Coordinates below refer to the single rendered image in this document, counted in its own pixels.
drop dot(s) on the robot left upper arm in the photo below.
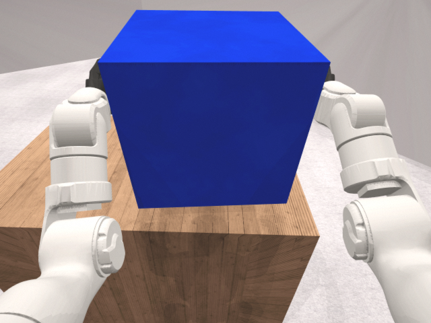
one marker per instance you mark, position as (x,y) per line
(76,257)

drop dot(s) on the robot left forearm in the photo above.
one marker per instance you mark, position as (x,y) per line
(78,152)

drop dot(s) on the right robot hand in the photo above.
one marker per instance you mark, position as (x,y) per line
(330,77)

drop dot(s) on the left robot hand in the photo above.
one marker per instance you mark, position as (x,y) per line
(95,79)

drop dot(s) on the robot right upper arm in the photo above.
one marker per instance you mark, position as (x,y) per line
(393,236)

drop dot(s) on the robot right forearm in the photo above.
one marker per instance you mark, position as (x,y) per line
(371,166)

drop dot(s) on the carton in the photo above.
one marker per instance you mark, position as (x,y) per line
(212,108)

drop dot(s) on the pedestal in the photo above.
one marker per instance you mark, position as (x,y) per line
(213,264)

